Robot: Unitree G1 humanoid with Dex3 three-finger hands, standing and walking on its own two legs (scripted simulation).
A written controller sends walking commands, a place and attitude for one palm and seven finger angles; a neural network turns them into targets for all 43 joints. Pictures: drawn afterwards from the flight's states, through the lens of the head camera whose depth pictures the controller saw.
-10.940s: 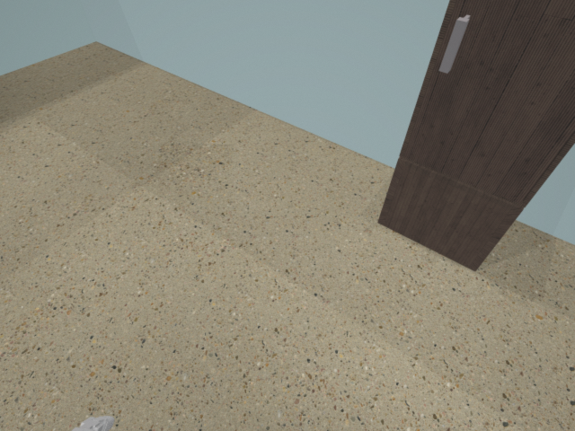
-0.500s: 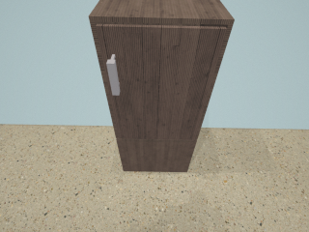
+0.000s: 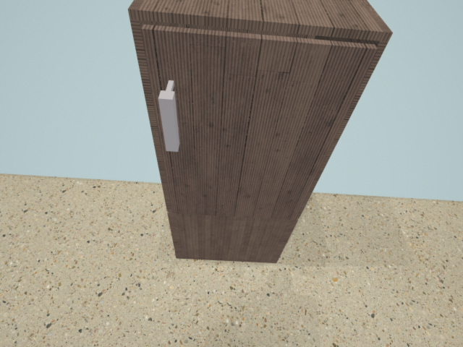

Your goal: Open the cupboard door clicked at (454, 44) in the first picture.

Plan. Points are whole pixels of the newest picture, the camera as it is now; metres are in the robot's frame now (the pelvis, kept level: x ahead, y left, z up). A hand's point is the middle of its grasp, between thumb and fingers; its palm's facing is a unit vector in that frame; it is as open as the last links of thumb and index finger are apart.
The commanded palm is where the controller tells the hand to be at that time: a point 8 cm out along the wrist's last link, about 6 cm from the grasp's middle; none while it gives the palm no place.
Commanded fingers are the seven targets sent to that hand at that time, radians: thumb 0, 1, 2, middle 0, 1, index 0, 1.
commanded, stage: come to a stop and stand still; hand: left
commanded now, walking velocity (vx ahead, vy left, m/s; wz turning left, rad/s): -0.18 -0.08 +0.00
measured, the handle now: (171, 116) +0.52 +0.17 +0.09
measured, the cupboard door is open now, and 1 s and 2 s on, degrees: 0 0 0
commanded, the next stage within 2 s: look again from close up in 1.26 s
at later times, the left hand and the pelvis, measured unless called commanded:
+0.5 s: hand out of the picture +0.05 +0.18 -0.16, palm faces -0.01 -0.97 -0.24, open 7.4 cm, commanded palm none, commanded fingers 0.00 0.90 0.90 -0.20 -0.30 -0.20 -0.30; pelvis -0.03 +0.00 +0.00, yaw -1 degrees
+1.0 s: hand out of the picture -0.04 +0.14 -0.16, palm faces +0.00 -0.98 -0.21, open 7.3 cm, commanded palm none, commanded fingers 0.00 0.90 0.90 -0.20 -0.30 -0.20 -0.30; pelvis -0.03 -0.03 +0.01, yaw +0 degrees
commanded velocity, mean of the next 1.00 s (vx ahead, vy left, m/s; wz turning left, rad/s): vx -0.01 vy -0.01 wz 0.00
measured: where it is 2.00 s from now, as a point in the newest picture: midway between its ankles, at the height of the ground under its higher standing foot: outside the picture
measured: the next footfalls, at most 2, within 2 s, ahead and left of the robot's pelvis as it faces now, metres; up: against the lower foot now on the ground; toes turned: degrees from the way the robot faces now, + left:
none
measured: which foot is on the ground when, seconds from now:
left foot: down 0.00-1.00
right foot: down 0.00-1.00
